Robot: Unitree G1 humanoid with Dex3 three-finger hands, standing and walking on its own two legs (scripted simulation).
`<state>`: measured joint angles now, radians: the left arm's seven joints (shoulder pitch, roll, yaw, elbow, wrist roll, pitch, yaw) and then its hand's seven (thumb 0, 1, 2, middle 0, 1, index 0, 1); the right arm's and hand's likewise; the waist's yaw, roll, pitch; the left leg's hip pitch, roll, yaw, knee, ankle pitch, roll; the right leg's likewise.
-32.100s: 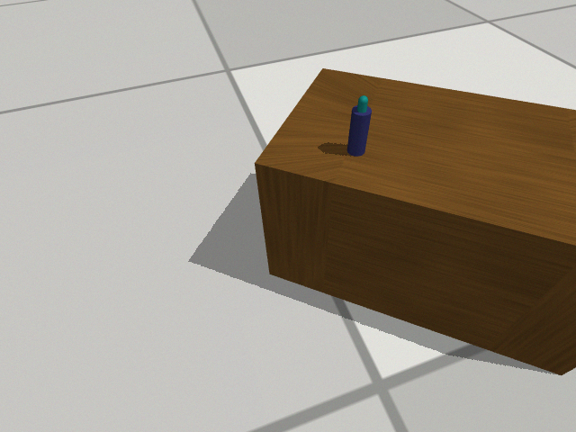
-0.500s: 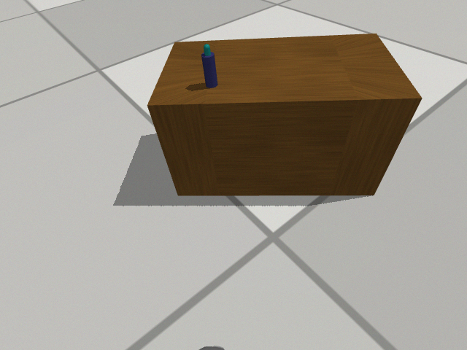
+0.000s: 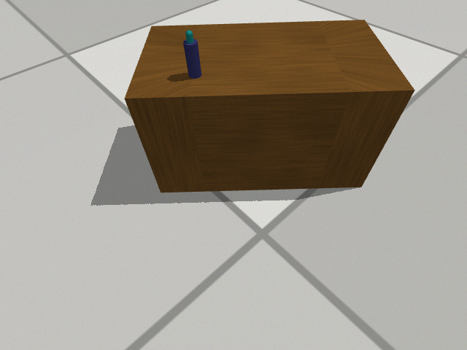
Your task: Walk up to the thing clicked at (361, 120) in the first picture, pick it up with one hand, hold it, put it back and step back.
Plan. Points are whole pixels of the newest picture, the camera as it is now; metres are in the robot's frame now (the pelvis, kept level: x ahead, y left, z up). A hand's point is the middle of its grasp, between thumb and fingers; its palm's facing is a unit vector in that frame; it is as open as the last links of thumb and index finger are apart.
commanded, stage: step back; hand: left
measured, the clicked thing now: (192, 54) +1.10 +0.21 -0.07
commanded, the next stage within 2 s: stand in 0.18 s
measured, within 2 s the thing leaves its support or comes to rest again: neither
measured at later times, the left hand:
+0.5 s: hand out of the picture +0.13 +0.24 -0.13, palm faces +0.00 -0.95 -0.32, open 7.4 cm
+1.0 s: hand out of the picture +0.06 +0.25 -0.13, palm faces +0.00 -0.94 -0.35, open 7.4 cm
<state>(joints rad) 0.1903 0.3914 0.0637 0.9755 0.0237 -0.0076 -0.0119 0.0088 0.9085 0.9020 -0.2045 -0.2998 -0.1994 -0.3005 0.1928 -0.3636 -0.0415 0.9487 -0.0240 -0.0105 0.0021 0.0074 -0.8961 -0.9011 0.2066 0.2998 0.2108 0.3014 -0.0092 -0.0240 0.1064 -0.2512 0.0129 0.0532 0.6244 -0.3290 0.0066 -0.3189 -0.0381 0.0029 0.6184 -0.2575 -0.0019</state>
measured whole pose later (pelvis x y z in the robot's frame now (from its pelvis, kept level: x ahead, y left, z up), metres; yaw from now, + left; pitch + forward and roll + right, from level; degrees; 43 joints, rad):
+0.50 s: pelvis +0.02 -0.01 +0.02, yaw +1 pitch -3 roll +0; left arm 0.05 0.33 0.01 1.09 0.01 -0.02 -0.01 0.01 0.91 0.90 -0.21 -0.30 -0.20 -0.30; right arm 0.09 -0.35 0.00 1.08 -0.01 -0.02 0.00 0.01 -0.90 -0.90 0.20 0.30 0.21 0.30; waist -0.01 0.00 0.07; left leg -0.09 0.02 -0.01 0.40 -0.27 -0.02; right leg -0.18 -0.03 -0.03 0.42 -0.19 0.01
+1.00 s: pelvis +0.01 -0.01 +0.02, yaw +1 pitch -2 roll +0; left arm 0.11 0.35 0.00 1.17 0.01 -0.02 -0.02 0.01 0.91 0.90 -0.21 -0.30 -0.20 -0.30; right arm 0.11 -0.35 0.00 1.14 -0.02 -0.01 0.01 0.01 -0.90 -0.90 0.20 0.30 0.21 0.30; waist 0.01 0.01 0.06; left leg -0.08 0.02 -0.01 0.32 -0.20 -0.03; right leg -0.17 -0.02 -0.04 0.34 -0.13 0.00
